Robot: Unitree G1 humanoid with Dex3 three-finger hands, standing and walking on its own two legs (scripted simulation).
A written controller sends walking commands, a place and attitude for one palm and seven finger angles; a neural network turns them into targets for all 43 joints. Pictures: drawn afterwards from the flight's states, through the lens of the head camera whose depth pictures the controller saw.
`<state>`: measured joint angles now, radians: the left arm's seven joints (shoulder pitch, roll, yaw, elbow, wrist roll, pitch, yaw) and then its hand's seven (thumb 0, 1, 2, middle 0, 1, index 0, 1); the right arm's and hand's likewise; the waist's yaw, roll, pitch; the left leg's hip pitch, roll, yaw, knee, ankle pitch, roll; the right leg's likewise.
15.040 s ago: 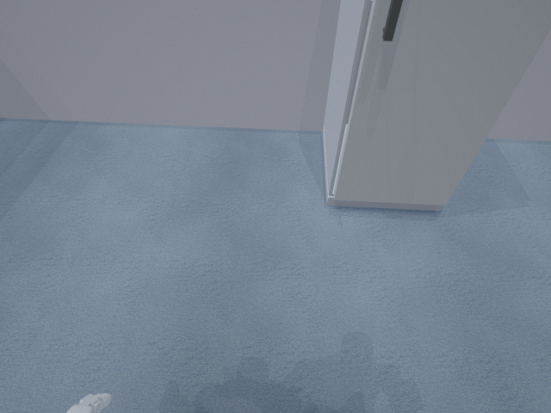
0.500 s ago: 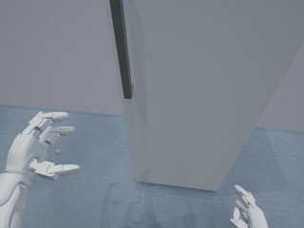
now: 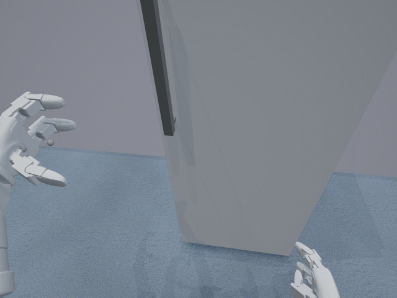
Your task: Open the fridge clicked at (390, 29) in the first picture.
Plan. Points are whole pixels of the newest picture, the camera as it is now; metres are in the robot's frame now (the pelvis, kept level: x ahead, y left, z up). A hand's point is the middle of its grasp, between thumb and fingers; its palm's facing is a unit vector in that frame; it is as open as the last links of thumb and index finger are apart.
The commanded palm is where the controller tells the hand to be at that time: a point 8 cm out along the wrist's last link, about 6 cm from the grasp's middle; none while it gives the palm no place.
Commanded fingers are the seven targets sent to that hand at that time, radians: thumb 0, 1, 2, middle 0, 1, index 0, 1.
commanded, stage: raise the hand to about handle height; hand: left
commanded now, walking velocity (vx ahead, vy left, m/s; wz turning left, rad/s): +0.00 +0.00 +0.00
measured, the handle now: (162, 62) +0.52 +0.15 +0.26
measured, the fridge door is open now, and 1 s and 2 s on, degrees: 0 0 0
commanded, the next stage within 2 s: move the hooked fingers beside the handle in 0.52 s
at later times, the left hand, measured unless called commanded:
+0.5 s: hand (51, 137) +0.28 +0.28 +0.23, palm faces +0.07 -0.99 -0.10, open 14.0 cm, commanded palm +0.24 +0.32 +0.24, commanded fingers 0.00 -0.50 0.30 -0.30 -1.20 -0.30 -1.20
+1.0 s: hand (76, 126) +0.32 +0.26 +0.23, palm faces +0.03 -1.00 -0.08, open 14.0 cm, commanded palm +0.29 +0.30 +0.23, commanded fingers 0.00 -0.50 0.30 -0.30 -1.20 -0.30 -1.20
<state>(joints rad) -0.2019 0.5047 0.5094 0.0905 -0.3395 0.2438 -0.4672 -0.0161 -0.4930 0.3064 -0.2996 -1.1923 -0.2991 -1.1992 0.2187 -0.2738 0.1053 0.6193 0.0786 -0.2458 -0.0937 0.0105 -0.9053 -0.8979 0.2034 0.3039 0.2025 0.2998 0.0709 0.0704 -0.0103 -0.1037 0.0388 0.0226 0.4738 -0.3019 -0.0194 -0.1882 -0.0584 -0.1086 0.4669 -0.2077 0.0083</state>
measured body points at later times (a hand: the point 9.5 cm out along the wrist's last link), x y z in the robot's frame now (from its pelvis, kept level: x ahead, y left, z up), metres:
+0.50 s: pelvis +0.00 +0.00 +0.00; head -0.03 -0.02 +0.45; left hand +0.27 +0.34 +0.24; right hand +0.20 -0.21 -0.06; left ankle -0.02 +0.13 -0.74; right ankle +0.03 -0.13 -0.74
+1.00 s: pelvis +0.00 +0.00 +0.00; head -0.02 -0.02 +0.45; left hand +0.31 +0.31 +0.23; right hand +0.20 -0.22 -0.07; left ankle -0.02 +0.13 -0.74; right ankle +0.03 -0.13 -0.74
